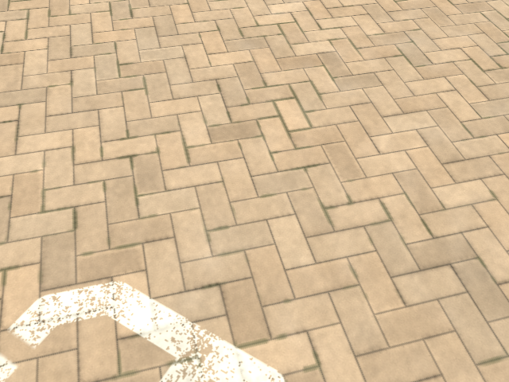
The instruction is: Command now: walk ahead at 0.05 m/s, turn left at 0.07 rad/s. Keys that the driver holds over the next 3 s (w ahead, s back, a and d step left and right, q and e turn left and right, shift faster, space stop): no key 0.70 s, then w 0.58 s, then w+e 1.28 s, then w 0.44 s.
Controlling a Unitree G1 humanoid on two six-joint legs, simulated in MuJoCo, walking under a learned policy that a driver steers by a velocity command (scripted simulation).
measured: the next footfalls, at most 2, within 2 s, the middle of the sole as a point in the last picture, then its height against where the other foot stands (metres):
left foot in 1.42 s outside the picture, level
right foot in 1.96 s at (347, 332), level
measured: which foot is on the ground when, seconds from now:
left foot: down 0.00-0.94, up 0.96-1.00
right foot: down 0.00-1.00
